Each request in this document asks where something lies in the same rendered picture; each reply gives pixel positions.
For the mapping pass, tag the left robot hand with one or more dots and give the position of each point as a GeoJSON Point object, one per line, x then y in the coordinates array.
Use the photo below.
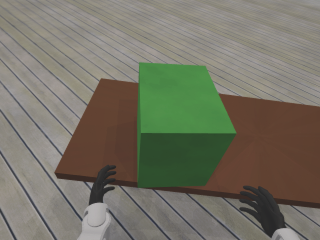
{"type": "Point", "coordinates": [98, 190]}

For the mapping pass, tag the robot right forearm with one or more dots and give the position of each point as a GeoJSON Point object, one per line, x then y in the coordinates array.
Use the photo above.
{"type": "Point", "coordinates": [284, 234]}

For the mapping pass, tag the right robot hand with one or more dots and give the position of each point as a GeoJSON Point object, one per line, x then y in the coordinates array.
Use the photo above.
{"type": "Point", "coordinates": [268, 212]}

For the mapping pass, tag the table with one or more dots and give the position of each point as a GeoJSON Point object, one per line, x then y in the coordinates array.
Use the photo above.
{"type": "Point", "coordinates": [276, 147]}

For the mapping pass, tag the robot left forearm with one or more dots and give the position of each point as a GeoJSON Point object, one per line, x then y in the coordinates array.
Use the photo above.
{"type": "Point", "coordinates": [96, 223]}

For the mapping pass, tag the carton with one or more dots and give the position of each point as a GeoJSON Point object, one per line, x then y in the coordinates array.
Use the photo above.
{"type": "Point", "coordinates": [183, 128]}

